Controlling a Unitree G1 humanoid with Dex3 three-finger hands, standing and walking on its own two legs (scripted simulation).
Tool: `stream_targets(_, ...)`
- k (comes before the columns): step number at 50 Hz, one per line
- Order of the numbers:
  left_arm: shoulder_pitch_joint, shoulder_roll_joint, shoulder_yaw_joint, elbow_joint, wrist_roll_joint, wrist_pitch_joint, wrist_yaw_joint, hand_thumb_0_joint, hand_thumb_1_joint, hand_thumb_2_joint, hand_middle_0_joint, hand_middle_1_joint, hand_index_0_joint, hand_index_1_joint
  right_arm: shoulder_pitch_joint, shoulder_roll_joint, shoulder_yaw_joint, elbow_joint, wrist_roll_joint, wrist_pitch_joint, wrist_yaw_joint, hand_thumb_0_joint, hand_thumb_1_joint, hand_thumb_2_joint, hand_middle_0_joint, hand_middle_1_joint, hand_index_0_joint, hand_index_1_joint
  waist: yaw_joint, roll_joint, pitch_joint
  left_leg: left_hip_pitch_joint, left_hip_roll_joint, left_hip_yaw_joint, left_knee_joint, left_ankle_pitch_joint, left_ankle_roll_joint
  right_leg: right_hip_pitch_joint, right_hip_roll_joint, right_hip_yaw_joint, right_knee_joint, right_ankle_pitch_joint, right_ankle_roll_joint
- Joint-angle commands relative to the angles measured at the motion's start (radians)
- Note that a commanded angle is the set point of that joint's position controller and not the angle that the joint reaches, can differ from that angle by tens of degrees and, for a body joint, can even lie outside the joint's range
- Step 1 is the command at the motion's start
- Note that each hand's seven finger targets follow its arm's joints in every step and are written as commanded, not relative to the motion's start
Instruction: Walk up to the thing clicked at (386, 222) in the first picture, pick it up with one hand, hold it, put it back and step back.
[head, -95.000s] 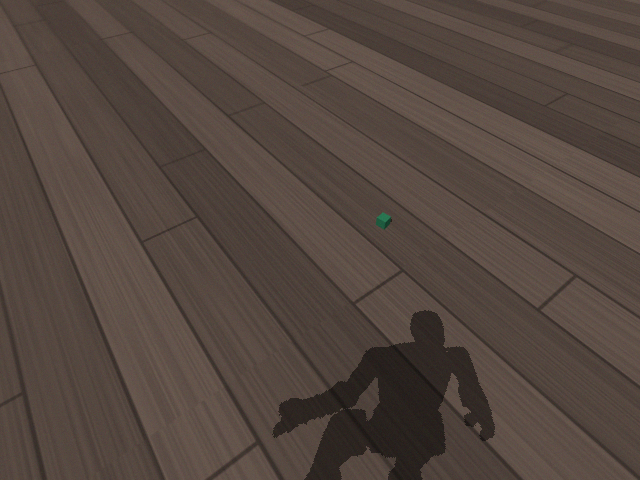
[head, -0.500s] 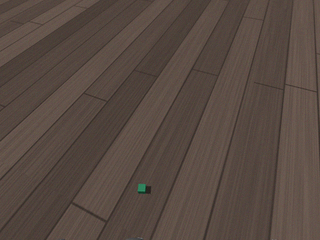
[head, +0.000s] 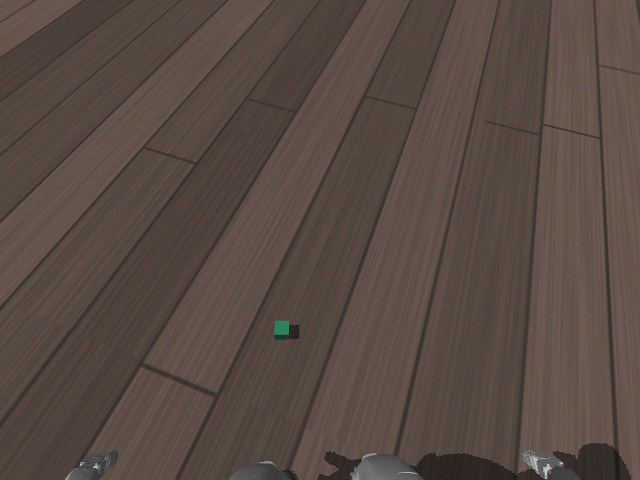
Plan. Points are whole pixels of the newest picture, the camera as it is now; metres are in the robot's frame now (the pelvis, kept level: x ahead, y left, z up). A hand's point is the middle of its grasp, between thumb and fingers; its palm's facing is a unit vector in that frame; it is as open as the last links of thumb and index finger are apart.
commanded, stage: step back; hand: left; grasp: from above
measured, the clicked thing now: (282, 330) +0.56 +0.10 -0.74
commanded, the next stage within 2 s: none
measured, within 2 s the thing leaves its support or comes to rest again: neither
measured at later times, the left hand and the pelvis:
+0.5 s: hand out of the picture -0.01 +0.28 -0.15, palm faces +0.04 -0.93 -0.38, open 7.4 cm; pelvis -0.14 +0.02 -0.01, yaw +2 degrees
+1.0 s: hand out of the picture -0.24 +0.25 -0.14, palm faces -0.05 -0.91 -0.40, open 7.3 cm; pelvis -0.30 -0.02 -0.01, yaw -4 degrees
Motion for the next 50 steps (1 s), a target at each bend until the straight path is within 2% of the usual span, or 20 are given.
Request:
stream_targets(1, 0.044, 0.171, 0.054, -0.072, 0.013, -0.039, -0.001, 0.0, 0.9, 0.9, -0.2, -0.3, -0.2, -0.3, 0.026, -0.286, -0.075, -0.069, 0.008, -0.007, -0.02, 0.0, -0.9, -0.9, 0.2, 0.3, 0.2, 0.3, -0.01, 0.147, -0.271, 0.245, 0.277, -0.295, -0.079, 0.504, 0.157, -0.009, -0.039, -0.054, -0.237, 0.047, -0.024)
stream_targets(3, 0.117, 0.162, 0.057, -0.041, 0.02, -0.047, -0.005, 0.0, 0.9, 0.9, -0.2, -0.3, -0.2, -0.3, -0.022, -0.294, -0.075, -0.079, 0.016, -0.005, -0.014, 0.0, -0.9, -0.9, 0.2, 0.3, 0.2, 0.3, 0.037, 0.127, -0.28, 0.136, 0.264, -0.273, -0.04, 0.379, 0.122, 0.129, -0.043, -0.082, -0.423, 0.228, -0.049)
stream_targets(5, 0.13, 0.216, 0.071, -0.045, 0.033, -0.057, -0.008, 0.0, 0.9, 0.9, -0.2, -0.3, -0.2, -0.3, -0.031, -0.258, -0.064, -0.087, 0.031, -0.003, -0.008, 0.0, -0.9, -0.9, 0.2, 0.3, 0.2, 0.3, 0.03, -0.016, -0.297, -0.044, 0.169, -0.207, 0.042, 0.172, 0.039, 0.241, -0.142, 0.086, -0.456, 0.426, -0.1)
stream_targets(7, 0.034, 0.339, 0.092, -0.104, 0.032, -0.054, -0.012, 0.0, 0.9, 0.9, -0.2, -0.3, -0.2, -0.3, -0.062, -0.227, -0.063, -0.092, 0.027, 0.007, -0.013, 0.0, -0.9, -0.9, 0.2, 0.3, 0.2, 0.3, 0.066, -0.294, -0.176, -0.108, -0.062, -0.105, 0.447, -0.341, -0.057, -0.011, -0.455, 0.455, -0.624, 0.463, -0.349)
stream_targets(8, 0.001, 0.312, 0.091, -0.132, 0.036, -0.057, -0.007, 0.0, 0.9, 0.9, -0.2, -0.3, -0.2, -0.3, -0.032, -0.251, -0.071, -0.073, 0.024, 0.008, -0.013, 0.0, -0.9, -0.9, 0.2, 0.3, 0.2, 0.3, 0.047, -0.226, -0.134, -0.093, -0.045, -0.197, 0.561, -0.353, -0.063, -0.059, -0.461, 0.462, -0.613, 0.517, -0.357)
stream_targets(12, -0.027, 0.208, 0.072, -0.156, 0.029, -0.061, 0.003, 0.0, 0.9, 0.9, -0.2, -0.3, -0.2, -0.3, 0.028, -0.229, -0.051, -0.041, 0.027, -0.003, -0.007, 0.0, -0.9, -0.9, 0.2, 0.3, 0.2, 0.3, 0.022, -0.08, -0.189, -0.175, -0.115, -0.218, 0.597, -0.234, -0.069, 0.117, -0.259, 0.136, -0.5, 0.696, -0.226)
stream_targets(19, 0.064, 0.218, 0.066, -0.188, 0.036, -0.039, 0.009, 0.0, 0.9, 0.9, -0.2, -0.3, -0.2, -0.3, 0.054, -0.213, -0.047, -0.07, 0.019, -0.019, -0.016, 0.0, -0.9, -0.9, 0.2, 0.3, 0.2, 0.3, 0.065, -0.181, -0.298, -0.128, 0.002, -0.123, 0.13, -0.238, -0.083, 0.351, -0.287, 0.125, -0.395, 0.782, -0.231)
stream_targets(22, 0.022, 0.237, 0.062, -0.203, 0.017, -0.015, -0.004, 0.0, 0.9, 0.9, -0.2, -0.3, -0.2, -0.3, 0.144, -0.21, -0.063, -0.03, 0.001, -0.027, -0.01, 0.0, -0.9, -0.9, 0.2, 0.3, 0.2, 0.3, 0.011, -0.15, -0.316, 0.085, -0.012, -0.039, -0.217, 0.087, -0.066, 0.215, -0.218, 0.059, -0.272, 0.641, -0.156)
stream_targets(23, 0.029, 0.203, 0.054, -0.212, 0.012, -0.009, -0.008, 0.0, 0.9, 0.9, -0.2, -0.3, -0.2, -0.3, 0.132, -0.243, -0.077, -0.036, -0.013, -0.029, -0.011, 0.0, -0.9, -0.9, 0.2, 0.3, 0.2, 0.3, 0.015, -0.087, -0.299, 0.154, 0.042, -0.135, -0.22, 0.154, -0.043, 0.083, -0.172, 0.063, -0.251, 0.476, -0.107)
stream_targets(24, 0.034, 0.162, 0.047, -0.224, 0.009, -0.008, -0.009, 0.0, 0.9, 0.9, -0.2, -0.3, -0.2, -0.3, 0.126, -0.337, -0.098, -0.044, -0.028, -0.029, -0.01, 0.0, -0.9, -0.9, 0.2, 0.3, 0.2, 0.3, 0.008, 0.136, -0.284, 0.215, 0.251, -0.404, -0.246, 0.242, 0.029, -0.119, -0.038, 0.019, -0.107, 0.192, -0.062)
stream_targets(25, 0.002, 0.189, 0.063, -0.222, 0.01, -0.01, 0.002, 0.0, 0.9, 0.9, -0.2, -0.3, -0.2, -0.3, 0.057, -0.41, -0.104, -0.068, -0.02, -0.026, 0.0, 0.0, -0.9, -0.9, 0.2, 0.3, 0.2, 0.3, -0.001, 0.241, -0.236, 0.042, 0.411, -0.546, -0.289, 0.259, 0.172, -0.124, 0.051, 0.007, 0.078, -0.129, -0.037)
stream_targets(26, -0.025, 0.215, 0.072, -0.213, 0.023, -0.009, 0.011, 0.0, 0.9, 0.9, -0.2, -0.3, -0.2, -0.3, 0.025, -0.43, -0.107, -0.085, -0.017, -0.03, -0.004, 0.0, -0.9, -0.9, 0.2, 0.3, 0.2, 0.3, -0.029, 0.267, -0.19, -0.113, 0.481, -0.64, -0.33, 0.212, 0.258, -0.075, 0.026, 0.084, 0.248, -0.168, -0.029)
stream_targets(29, 0.091, 0.203, 0.078, -0.153, 0.007, -0.005, -0.002, 0.0, 0.9, 0.9, -0.2, -0.3, -0.2, -0.3, -0.112, -0.301, -0.068, -0.117, -0.026, -0.035, -0.01, 0.0, -0.9, -0.9, 0.2, 0.3, 0.2, 0.3, 0.069, 0.156, -0.148, -0.048, 0.295, -0.329, -0.256, 0.291, 0.15, -0.142, 0.05, 0.119, 0.389, -0.009, -0.039)
stream_targets(31, 0.123, 0.207, 0.085, -0.139, 0.01, -0.004, -0.013, 0.0, 0.9, 0.9, -0.2, -0.3, -0.2, -0.3, -0.055, -0.279, -0.068, -0.105, -0.013, -0.041, -0.013, 0.0, -0.9, -0.9, 0.2, 0.3, 0.2, 0.3, 0.063, 0.131, -0.173, 0.048, 0.251, -0.292, -0.221, 0.302, 0.12, -0.177, 0.067, 0.104, 0.398, 0.039, -0.021)
stream_targets(40, 0.144, 0.179, 0.068, -0.144, 0.016, -0.021, -0.016, 0.0, 0.9, 0.9, -0.2, -0.3, -0.2, -0.3, 0.026, -0.312, -0.083, -0.122, -0.009, -0.022, -0.02, 0.0, -0.9, -0.9, 0.2, 0.3, 0.2, 0.3, -0.008, 0.221, -0.295, 0.234, 0.291, -0.252, -0.121, 0.392, 0.177, -0.04, -0.046, -0.027, -0.116, -0.021, 0.028)
stream_targets(45, 0.328, 0.213, 0.088, -0.042, 0.036, -0.021, -0.035, 0.0, 0.9, 0.9, -0.2, -0.3, -0.2, -0.3, -0.049, -0.319, -0.087, -0.144, 0.008, 0.005, -0.011, 0.0, -0.9, -0.9, 0.2, 0.3, 0.2, 0.3, 0.076, 0.177, -0.289, -0.093, 0.215, -0.211, -0.058, -0.006, 0.052, 0.224, -0.065, -0.067, -0.464, 0.162, -0.061)
stream_targets(46, 0.313, 0.278, 0.105, -0.062, 0.053, -0.025, -0.037, 0.0, 0.9, 0.9, -0.2, -0.3, -0.2, -0.3, -0.046, -0.259, -0.071, -0.158, 0.015, 0.007, -0.012, 0.0, -0.9, -0.9, 0.2, 0.3, 0.2, 0.3, 0.081, -0.06, -0.224, -0.271, 0.079, -0.144, 0.129, -0.181, -0.013, 0.179, -0.231, 0.231, -0.565, 0.027, -0.112)
stream_targets(47, 0.196, 0.395, 0.123, -0.124, 0.053, -0.019, -0.038, 0.0, 0.9, 0.9, -0.2, -0.3, -0.2, -0.3, -0.097, -0.234, -0.072, -0.178, 0.018, 0.005, -0.029, 0.0, -0.9, -0.9, 0.2, 0.3, 0.2, 0.3, 0.11, -0.281, -0.143, -0.262, -0.078, -0.118, 0.374, -0.321, -0.07, -0.093, -0.414, 0.437, -0.69, -0.054, -0.251)
stream_targets(48, 0.086, 0.42, 0.123, -0.166, 0.054, -0.021, -0.031, 0.0, 0.9, 0.9, -0.2, -0.3, -0.2, -0.3, -0.068, -0.285, -0.094, -0.156, 0.009, 0.006, -0.038, 0.0, -0.9, -0.9, 0.2, 0.3, 0.2, 0.3, 0.088, -0.278, -0.059, -0.186, -0.026, -0.195, 0.533, -0.323, -0.079, -0.283, -0.49, 0.528, -0.759, -0.112, -0.315)
stream_targets(50, -0.018, 0.292, 0.09, -0.195, 0.05, -0.029, -0.027, 0.0, 0.9, 0.9, -0.2, -0.3, -0.2, -0.3, 0.008, -0.288, -0.085, -0.099, 0.018, 0.002, -0.022, 0.0, -0.9, -0.9, 0.2, 0.3, 0.2, 0.3, 0.027, -0.128, -0.044, -0.13, -0.077, -0.219, 0.596, -0.21, -0.066, -0.263, -0.33, 0.244, -0.661, 0.043, -0.236)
